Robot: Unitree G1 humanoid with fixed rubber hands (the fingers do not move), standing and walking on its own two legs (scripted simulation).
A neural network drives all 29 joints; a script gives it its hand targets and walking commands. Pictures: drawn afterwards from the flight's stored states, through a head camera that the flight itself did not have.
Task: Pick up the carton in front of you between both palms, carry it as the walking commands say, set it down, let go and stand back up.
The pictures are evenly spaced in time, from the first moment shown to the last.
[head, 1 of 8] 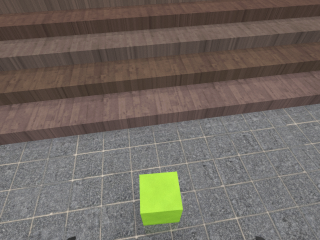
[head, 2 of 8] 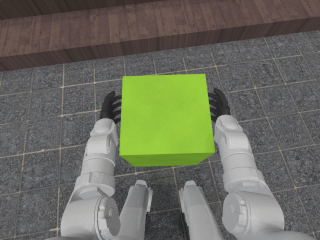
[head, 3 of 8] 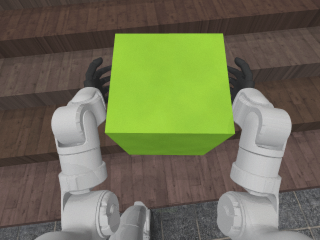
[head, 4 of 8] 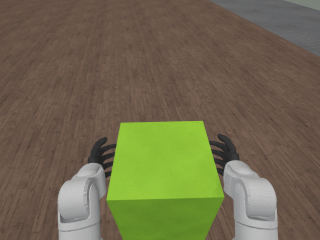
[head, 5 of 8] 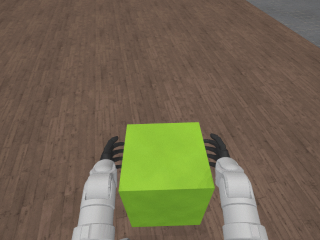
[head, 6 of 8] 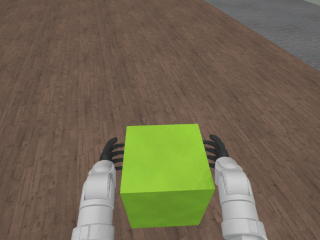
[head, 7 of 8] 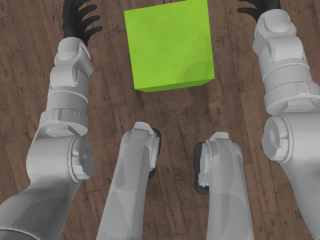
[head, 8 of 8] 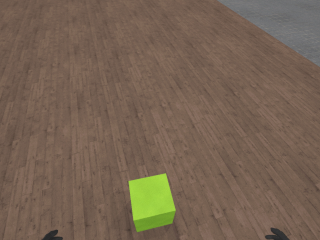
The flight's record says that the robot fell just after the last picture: no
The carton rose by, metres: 1.77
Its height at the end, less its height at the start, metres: +1.01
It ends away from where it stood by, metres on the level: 6.40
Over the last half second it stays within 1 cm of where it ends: yes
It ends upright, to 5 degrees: yes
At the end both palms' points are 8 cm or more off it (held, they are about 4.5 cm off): yes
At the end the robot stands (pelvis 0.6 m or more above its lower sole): yes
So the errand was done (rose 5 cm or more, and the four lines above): yes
